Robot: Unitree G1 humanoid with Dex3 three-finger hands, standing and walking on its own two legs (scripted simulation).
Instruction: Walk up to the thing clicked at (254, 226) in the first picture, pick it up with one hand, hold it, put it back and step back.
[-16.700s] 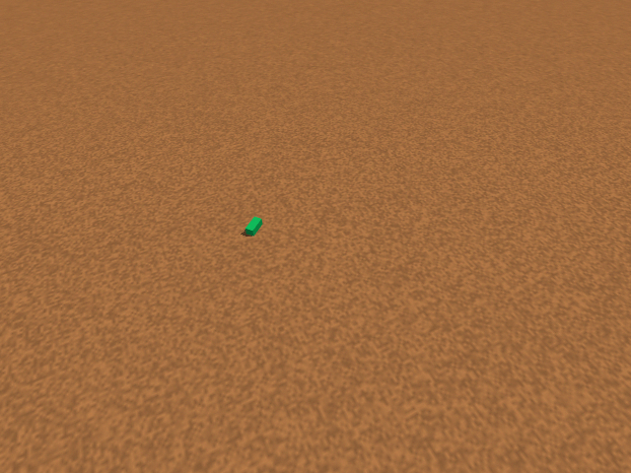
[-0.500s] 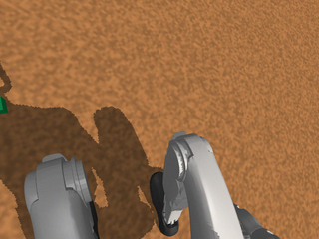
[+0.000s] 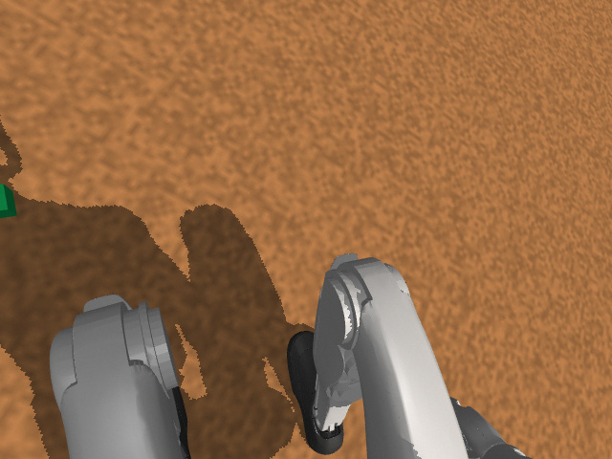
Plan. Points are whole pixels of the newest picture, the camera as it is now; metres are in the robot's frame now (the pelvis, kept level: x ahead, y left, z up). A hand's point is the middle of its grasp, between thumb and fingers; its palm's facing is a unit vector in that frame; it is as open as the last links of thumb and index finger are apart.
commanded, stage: rise first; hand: left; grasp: from above
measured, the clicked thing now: out of the picture +0.46 +0.40 -0.29
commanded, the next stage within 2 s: none
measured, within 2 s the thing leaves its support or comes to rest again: neither
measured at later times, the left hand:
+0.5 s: hand out of the picture +0.41 +0.43 -0.15, palm faces -0.43 -0.12 -0.89, open 12.9 cm
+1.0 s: hand out of the picture +0.41 +0.43 -0.15, palm faces -0.43 -0.12 -0.89, open 12.6 cm
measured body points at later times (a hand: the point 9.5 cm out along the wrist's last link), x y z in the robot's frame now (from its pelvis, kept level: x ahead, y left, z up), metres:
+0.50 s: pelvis +0.00 +0.00 +0.00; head +0.23 +0.12 +0.36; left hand +0.43 +0.43 -0.10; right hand +0.10 -0.27 -0.09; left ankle +0.07 +0.12 -0.27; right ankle +0.11 -0.12 -0.27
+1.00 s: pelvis +0.00 +0.00 +0.00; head +0.23 +0.13 +0.36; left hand +0.42 +0.43 -0.10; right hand +0.09 -0.27 -0.09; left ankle +0.07 +0.13 -0.27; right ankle +0.11 -0.12 -0.27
